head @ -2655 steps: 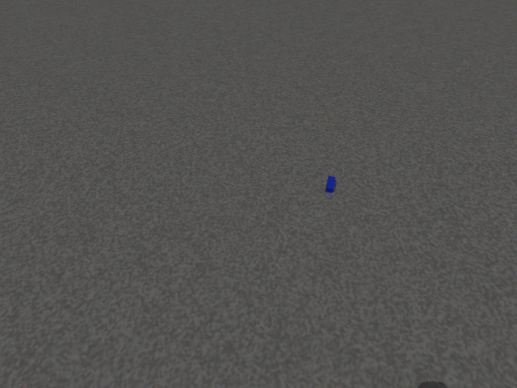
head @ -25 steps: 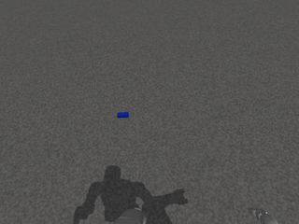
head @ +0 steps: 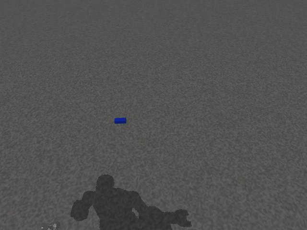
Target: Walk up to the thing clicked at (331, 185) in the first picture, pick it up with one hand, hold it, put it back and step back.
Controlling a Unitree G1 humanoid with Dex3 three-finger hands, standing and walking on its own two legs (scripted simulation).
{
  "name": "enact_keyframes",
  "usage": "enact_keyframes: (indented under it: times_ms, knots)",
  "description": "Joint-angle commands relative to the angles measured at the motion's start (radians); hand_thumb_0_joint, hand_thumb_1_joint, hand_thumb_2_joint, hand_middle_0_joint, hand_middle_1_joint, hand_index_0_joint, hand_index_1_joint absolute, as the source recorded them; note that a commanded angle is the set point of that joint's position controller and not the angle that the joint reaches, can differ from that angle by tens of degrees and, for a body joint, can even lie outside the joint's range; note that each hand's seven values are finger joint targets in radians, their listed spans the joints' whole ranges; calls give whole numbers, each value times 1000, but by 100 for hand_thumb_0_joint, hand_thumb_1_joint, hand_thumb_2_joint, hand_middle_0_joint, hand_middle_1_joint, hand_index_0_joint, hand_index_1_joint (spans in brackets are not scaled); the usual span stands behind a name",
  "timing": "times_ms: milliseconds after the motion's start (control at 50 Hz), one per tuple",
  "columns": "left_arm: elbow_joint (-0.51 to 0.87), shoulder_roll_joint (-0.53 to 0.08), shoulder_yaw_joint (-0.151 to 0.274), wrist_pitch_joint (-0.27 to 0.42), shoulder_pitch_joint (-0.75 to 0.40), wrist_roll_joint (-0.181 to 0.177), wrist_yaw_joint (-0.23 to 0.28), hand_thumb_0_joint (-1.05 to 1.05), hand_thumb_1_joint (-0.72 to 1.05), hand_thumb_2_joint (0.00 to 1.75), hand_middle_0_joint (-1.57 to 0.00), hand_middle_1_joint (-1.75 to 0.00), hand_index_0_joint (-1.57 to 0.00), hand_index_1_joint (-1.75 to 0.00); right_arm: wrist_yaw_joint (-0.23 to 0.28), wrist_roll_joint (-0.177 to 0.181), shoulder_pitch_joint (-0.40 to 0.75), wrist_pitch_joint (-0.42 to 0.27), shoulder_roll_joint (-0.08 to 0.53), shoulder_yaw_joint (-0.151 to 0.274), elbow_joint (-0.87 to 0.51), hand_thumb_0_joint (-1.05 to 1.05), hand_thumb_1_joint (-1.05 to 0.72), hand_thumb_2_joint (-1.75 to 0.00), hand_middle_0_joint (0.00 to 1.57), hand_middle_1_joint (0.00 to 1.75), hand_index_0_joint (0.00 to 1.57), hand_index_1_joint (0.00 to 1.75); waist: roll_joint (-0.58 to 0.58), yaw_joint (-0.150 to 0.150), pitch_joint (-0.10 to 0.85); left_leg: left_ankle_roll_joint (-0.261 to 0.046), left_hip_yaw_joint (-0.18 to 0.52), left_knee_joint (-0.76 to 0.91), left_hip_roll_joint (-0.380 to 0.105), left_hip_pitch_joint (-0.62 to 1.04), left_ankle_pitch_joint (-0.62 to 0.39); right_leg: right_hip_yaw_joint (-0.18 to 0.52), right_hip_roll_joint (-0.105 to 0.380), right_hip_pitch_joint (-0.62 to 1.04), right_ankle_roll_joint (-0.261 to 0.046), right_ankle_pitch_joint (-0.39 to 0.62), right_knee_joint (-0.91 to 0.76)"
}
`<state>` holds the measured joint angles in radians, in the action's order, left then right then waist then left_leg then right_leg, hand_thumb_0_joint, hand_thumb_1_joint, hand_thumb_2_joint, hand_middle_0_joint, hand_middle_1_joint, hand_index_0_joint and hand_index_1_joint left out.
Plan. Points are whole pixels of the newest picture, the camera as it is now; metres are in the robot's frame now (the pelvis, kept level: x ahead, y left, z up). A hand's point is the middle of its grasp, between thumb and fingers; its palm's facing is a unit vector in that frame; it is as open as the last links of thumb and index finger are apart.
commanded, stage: step back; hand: left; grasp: from above
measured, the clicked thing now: (120, 120) +1.04 +0.30 -0.74
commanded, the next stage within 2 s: stand in 0.52 s
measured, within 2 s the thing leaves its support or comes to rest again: neither
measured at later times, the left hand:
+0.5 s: hand out of the picture +0.15 +0.29 -0.14, palm faces +0.03 -0.94 -0.35, open 7.4 cm
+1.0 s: hand out of the picture +0.09 +0.26 -0.13, palm faces +0.00 -0.94 -0.33, open 7.4 cm
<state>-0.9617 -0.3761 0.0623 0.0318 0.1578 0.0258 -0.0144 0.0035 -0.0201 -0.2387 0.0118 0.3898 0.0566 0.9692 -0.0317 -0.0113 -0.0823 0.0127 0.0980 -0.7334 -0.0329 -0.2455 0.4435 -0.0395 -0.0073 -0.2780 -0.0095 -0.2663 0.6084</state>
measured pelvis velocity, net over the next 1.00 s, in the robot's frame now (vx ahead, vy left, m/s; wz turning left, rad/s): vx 0.02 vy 0.01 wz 0.01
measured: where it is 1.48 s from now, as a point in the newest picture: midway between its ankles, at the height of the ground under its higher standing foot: outside the picture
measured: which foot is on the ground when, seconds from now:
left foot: down 0.00-1.00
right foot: down 0.00-1.00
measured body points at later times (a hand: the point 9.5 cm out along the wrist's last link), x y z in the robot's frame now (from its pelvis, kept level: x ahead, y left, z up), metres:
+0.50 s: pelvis +0.04 +0.03 +0.01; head +0.07 +0.04 +0.46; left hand +0.14 +0.34 -0.11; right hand +0.15 -0.27 -0.11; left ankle +0.02 +0.13 -0.72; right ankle +0.04 -0.12 -0.72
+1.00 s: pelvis +0.02 +0.01 +0.03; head +0.03 +0.00 +0.47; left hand +0.09 +0.31 -0.11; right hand +0.12 -0.29 -0.11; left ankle +0.02 +0.13 -0.72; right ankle +0.04 -0.12 -0.72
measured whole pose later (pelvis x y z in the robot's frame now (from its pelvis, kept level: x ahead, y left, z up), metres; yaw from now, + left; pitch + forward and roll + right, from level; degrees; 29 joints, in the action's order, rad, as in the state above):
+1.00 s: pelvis +0.02 +0.01 +0.03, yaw +1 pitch -3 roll +0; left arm -1.16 -0.34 0.00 0.02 0.10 0.01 -0.01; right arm -0.01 -0.01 -0.09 -0.01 0.35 0.01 1.13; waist 0.00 0.01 -0.07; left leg 0.02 0.02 -0.32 -0.01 -0.09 0.18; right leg -0.04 0.03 -0.11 0.01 -0.16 0.32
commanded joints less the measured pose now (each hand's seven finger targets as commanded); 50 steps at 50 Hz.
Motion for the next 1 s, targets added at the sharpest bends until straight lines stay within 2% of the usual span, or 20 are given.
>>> enact_keyframes:
  times_ms: [0, 40, 100, 140, 160, 180, 200, 220, 240, 280, 320, 400, 480, 520, 600, 700, 780, 880, 940, 980]
  knots:
    - [87, -301, 69, 14, -112, 10, 23, 0, 90, 90, -20, -30, -20, -30, 17, 4, -19, -22, 194, 39, -42, 0, -90, -90, 20, 30, 20, 30, 132, 8, -2, -8, 6, -154, 1, -107, 129, 482, 373, -73, -223, -305, -359]
    - [78, -256, 56, 17, -113, 7, 24, 0, 90, 90, -20, -30, -20, -30, 8, 8, -4, -26, 173, 31, -21, 0, -90, -90, 20, 30, 20, 30, 140, 16, 9, -27, 0, -105, 20, -113, 78, 329, 282, -36, -168, -199, -320]
    - [57, -266, 53, 17, -119, 4, 21, 0, 90, 90, -20, -30, -20, -30, 4, 1, -28, -34, 155, 25, -1, 0, -90, -90, 20, 30, 20, 30, 167, 10, 58, -21, -70, 82, 15, -29, -24, 253, 258, -12, -145, -18, -241]
    - [48, -241, 38, 8, -124, -9, 19, 0, 90, 90, -20, -30, -20, -30, 9, -5, -37, -45, 138, 23, 16, 0, -90, -90, 20, 30, 20, 30, 158, -9, 88, -21, -84, 297, 31, 58, -200, 168, 207, 14, -98, 179, -140]
    - [52, -211, 27, 5, -130, -13, 18, 0, 90, 90, -20, -30, -20, -30, 14, -12, -30, -50, 153, 30, 20, 0, -90, -90, 20, 30, 20, 30, 128, -10, 105, -35, -21, 330, -5, 94, -313, 139, 183, 16, -68, 259, -80]
    - [55, -180, 18, 2, -121, -24, 19, 0, 90, 90, -20, -30, -20, -30, 20, -20, -5, -56, 193, 39, 15, 0, -90, -90, 20, 30, 20, 30, 32, 8, 129, -72, 126, 364, -117, 104, -450, 97, 128, 0, -30, 239, -3]
    - [44, -161, 11, -1, -101, -35, 19, 0, 90, 90, -20, -30, -20, -30, 18, -12, 83, -60, 229, 37, -4, 0, -90, -90, 20, 30, 20, 30, -23, 50, 120, -117, 193, 370, -181, 61, -450, 49, 63, 13, -4, 82, -24]
    - [15, -188, 17, -5, -96, -35, 23, 0, 90, 90, -20, -30, -20, -30, 13, -5, 139, -55, 253, 37, -7, 0, -90, -90, 20, 30, 20, 30, -39, 55, 106, -153, 166, 331, -187, -21, -409, 46, 58, 100, -6, -24, -66]
    - [4, -196, 14, 3, -93, -29, 26, 0, 90, 90, -20, -30, -20, -30, 9, -6, 162, -52, 226, 30, -2, 0, -90, -90, 20, 30, 20, 30, -27, 59, 105, -124, 120, 313, -160, -24, -459, 53, 76, 142, -7, 33, -120]
    - [-2, -207, 17, 12, -116, -26, 26, 0, 90, 90, -20, -30, -20, -30, 12, 2, 128, -52, 188, 19, 14, 0, -90, -90, 20, 30, 20, 30, -33, 31, 150, -60, 19, 274, -84, 48, -629, 81, 116, 179, -28, 275, -118]
    - [-7, -210, 15, 12, -111, -31, 31, 0, 90, 90, -20, -30, -20, -30, 17, 9, 108, -49, 183, 20, 29, 0, -90, -90, 20, 30, 20, 30, -55, 23, 180, -44, -3, 250, -72, 89, -737, 65, 124, 190, -31, 377, -96]
    - [-19, -198, 7, 4, -132, -26, 35, 0, 90, 90, -20, -30, -20, -30, 17, 12, 144, -38, 178, 25, 36, 0, -90, -90, 20, 30, 20, 30, -36, 21, 200, -55, -5, 260, -84, 133, -753, 47, 122, 179, -27, 360, -114]
    - [-35, -198, 3, 0, -148, -22, 35, 0, 90, 90, -20, -30, -20, -30, 16, 10, 180, -32, 167, 22, 44, 0, -90, -90, 20, 30, 20, 30, 1, 22, 171, -53, 3, 304, -85, 105, -667, 52, 125, 189, -18, 319, -142]
    - [-71, -161, -19, -10, -128, -22, 28, 0, 90, 90, -20, -30, -20, -30, 12, 12, 186, -46, 171, 7, 47, 0, -90, -90, 20, 30, 20, 30, 19, 19, 150, -53, 42, 372, -111, 131, -611, 64, 117, 195, -2, 289, -195]
    - [-86, -166, -22, -5, -135, -20, 27, 0, 90, 90, -20, -30, -20, -30, 8, 13, 210, -51, 169, 4, 58, 0, -90, -90, 20, 30, 20, 30, 7, 20, 157, -37, 15, 385, -100, 180, -652, 71, 131, 213, -1, 332, -231]
    - [-106, -182, -23, 3, -138, -17, 24, 0, 90, 90, -20, -30, -20, -30, 2, 15, 233, -49, 159, -1, 64, 0, -90, -90, 20, 30, 20, 30, 20, 18, 134, -33, 5, 427, -92, 160, -528, 82, 142, 232, 3, 301, -285]
    - [-115, -184, -24, 6, -141, -16, 22, 0, 90, 90, -20, -30, -20, -30, -1, 15, 230, -46, 159, -6, 77, 0, -90, -90, 20, 30, 20, 30, 22, 16, 89, -29, 4, 468, -83, 111, -382, 93, 144, 224, 5, 209, -322]
    - [-125, -193, -21, 10, -132, -14, 21, 0, 90, 90, -20, -30, -20, -30, -3, 13, 218, -50, 157, -8, 89, 0, -90, -90, 20, 30, 20, 30, 23, 12, 113, -23, 1, 468, -83, 137, -392, 97, 150, 220, -1, 221, -333]
    - [-131, -189, -22, 10, -122, -15, 21, 0, 90, 90, -20, -30, -20, -30, -4, 12, 225, -46, 157, -9, 97, 0, -90, -90, 20, 30, 20, 30, 25, 18, 106, -24, 5, 471, -84, 143, -342, 101, 147, 193, -2, 165, -347]
    - [-135, -187, -24, 8, -116, -14, 20, 0, 90, 90, -20, -30, -20, -30, -5, 11, 214, -43, 160, -11, 105, 0, -90, -90, 20, 30, 20, 30, 28, 18, 73, -23, 6, 485, -75, 111, -250, 105, 140, 167, 0, 60, -368]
